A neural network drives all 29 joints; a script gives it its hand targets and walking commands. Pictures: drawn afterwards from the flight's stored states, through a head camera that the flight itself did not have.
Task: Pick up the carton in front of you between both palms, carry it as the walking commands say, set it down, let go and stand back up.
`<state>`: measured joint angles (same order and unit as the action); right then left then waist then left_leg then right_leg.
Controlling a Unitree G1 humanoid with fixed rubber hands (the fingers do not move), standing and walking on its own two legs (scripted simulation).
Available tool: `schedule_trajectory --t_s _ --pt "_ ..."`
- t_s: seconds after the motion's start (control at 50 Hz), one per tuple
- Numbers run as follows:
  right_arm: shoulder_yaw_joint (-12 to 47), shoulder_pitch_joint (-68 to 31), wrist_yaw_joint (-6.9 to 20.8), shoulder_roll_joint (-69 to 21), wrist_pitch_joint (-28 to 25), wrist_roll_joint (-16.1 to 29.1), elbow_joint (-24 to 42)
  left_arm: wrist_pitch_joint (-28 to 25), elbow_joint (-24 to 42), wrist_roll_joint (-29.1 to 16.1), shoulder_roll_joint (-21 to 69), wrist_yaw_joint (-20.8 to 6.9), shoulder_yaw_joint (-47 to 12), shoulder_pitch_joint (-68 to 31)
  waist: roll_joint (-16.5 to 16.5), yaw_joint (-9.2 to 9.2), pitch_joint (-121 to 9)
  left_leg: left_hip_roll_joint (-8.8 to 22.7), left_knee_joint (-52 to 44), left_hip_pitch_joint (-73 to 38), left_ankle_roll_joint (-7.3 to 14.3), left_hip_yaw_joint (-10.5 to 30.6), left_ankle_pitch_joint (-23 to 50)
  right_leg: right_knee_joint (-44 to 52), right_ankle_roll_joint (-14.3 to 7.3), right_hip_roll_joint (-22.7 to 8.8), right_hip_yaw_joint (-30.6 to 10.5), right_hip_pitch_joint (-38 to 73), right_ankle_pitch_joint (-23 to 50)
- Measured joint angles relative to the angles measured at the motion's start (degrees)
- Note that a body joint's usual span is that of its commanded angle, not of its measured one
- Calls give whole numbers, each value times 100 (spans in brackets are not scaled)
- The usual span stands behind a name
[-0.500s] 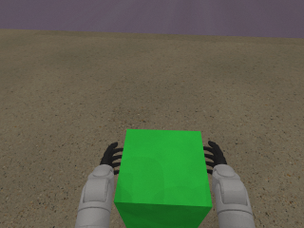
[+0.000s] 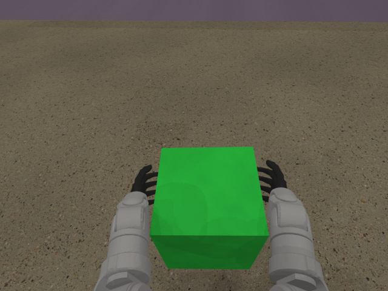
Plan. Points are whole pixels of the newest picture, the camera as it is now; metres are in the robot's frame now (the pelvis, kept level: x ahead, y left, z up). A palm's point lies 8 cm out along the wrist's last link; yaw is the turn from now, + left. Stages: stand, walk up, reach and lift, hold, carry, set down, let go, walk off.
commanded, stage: set down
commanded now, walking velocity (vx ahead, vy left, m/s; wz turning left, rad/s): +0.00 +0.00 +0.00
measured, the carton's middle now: (207, 211) +0.34 -0.02 -0.06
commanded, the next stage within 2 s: none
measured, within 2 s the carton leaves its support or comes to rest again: neither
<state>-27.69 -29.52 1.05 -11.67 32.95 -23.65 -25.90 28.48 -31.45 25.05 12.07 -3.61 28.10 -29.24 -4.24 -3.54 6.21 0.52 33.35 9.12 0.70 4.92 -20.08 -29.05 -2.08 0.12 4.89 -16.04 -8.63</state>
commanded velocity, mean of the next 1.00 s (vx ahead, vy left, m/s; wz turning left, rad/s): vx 0.00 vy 0.00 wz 0.00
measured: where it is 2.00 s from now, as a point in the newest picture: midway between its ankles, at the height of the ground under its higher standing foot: outside the picture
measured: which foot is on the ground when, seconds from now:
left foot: down 0.00-1.00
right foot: down 0.00-1.00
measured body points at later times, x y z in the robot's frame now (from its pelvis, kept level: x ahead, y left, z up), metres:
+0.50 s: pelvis -0.04 +0.04 -0.11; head +0.19 +0.00 +0.28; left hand +0.41 +0.11 -0.19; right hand +0.36 -0.19 -0.19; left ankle -0.01 +0.15 -0.73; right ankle +0.08 -0.10 -0.73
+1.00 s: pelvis -0.06 +0.03 -0.23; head +0.23 -0.01 +0.11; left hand +0.46 +0.09 -0.34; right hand +0.38 -0.21 -0.34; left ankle -0.01 +0.14 -0.73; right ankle +0.08 -0.10 -0.73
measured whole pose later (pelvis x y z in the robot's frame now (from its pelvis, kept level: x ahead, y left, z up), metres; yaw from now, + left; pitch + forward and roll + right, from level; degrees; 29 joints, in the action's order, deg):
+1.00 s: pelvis -0.06 +0.03 -0.23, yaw +1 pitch +47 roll +3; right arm -32.1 -50.6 -3.2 -5.1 16.2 -13.4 -29.2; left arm 14.4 -44.7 9.3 -2.0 3.0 17.3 -58.8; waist -4.7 -6.7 -9.2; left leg -4.3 95.5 107.1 0.1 -0.5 -35.4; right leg -87.8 1.2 -2.4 -2.4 -115.9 -18.9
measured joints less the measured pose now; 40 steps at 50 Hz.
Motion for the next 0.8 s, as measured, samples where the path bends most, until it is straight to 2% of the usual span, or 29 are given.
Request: schedule_trajectory --t_s 0.08,0.16,0.26,0.34,0.4,0.44,0.64,0.8 --pt "-183 -250 79 68 -509 -138 -253 -489 -293 184 -13 30 178 -324 5 -44 92 -64 471 809 -87 -87 -103 -462 38 -49 -109 -844 -77" --pt "-111 -325 59 171 -1197 -40 -320 -1105 -385 -1 -106 178 24 -464 52 -24 179 -141 959 1892 -130 -235 -174 -931 92 -105 -270 -1972 -89" --pt "80 -439 -54 339 -2001 332 -328 -1847 -413 -630 -344 442 -410 -571 76 -58 122 -263 1748 3529 -75 -357 -312 -1654 167 -205 -409 -3617 -149" --pt "255 -488 -135 484 -2316 772 -189 -2133 -342 -1290 -575 675 -901 -656 15 -113 -195 -355 2464 4820 -46 -371 -485 -2302 227 -283 -452 -4880 -281" --pt "281 -521 -161 555 -2360 1004 -56 -2163 -299 -1623 -672 790 -1138 -775 -33 -129 -548 -405 2971 5620 -24 -362 -630 -2760 298 -293 -514 -5656 -412" --pt "240 -593 -161 583 -2327 1073 -33 -2114 -307 -1695 -692 814 -1165 -894 -46 -131 -768 -419 3277 6043 -15 -372 -729 -3034 314 -296 -533 -6075 -480" --pt "-278 -1306 -65 625 -1804 863 -284 -1574 -646 -1338 -683 731 -720 -1695 -82 -225 -1431 -452 4412 7554 42 -519 -1094 -4131 364 -284 -687 -7651 -740" --pt "-415 -1695 -169 625 -1682 829 -301 -1463 -909 -1316 -916 682 -722 -2238 -47 -253 -1662 -456 5216 8668 16 -596 -1313 -4945 361 -255 -771 -8839 -892"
